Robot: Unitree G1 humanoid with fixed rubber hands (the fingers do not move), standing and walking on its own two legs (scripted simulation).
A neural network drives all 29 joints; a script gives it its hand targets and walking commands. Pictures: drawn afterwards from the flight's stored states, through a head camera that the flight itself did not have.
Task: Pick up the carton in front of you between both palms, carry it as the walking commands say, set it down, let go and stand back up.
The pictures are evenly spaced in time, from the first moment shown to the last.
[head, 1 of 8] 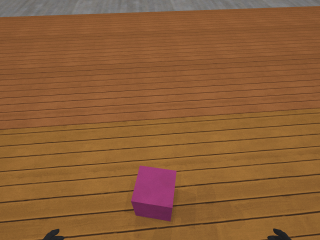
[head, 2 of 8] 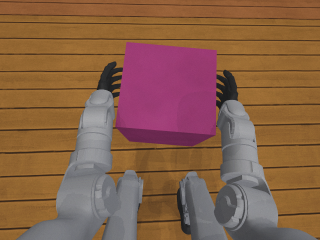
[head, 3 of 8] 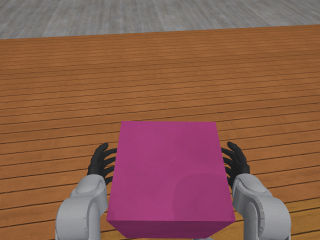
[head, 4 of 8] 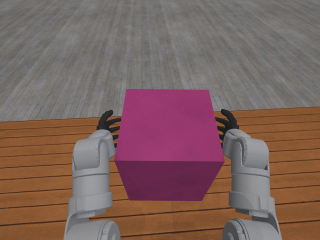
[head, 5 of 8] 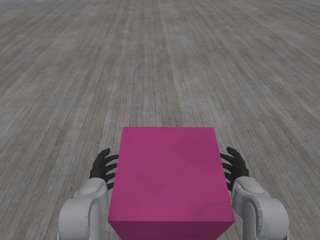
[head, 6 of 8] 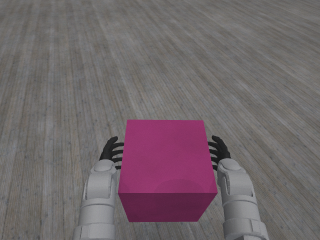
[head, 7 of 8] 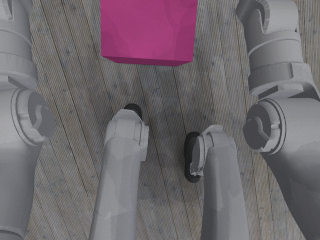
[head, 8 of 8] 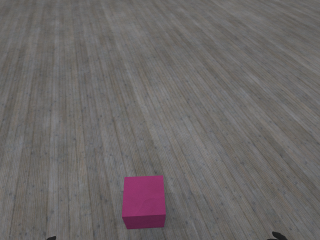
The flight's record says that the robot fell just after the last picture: no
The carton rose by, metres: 0.69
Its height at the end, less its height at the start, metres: -0.23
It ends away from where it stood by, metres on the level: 5.32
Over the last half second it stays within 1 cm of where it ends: yes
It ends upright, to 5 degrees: yes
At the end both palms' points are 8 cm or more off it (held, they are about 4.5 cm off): yes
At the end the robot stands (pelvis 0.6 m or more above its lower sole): yes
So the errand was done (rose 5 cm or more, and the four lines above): yes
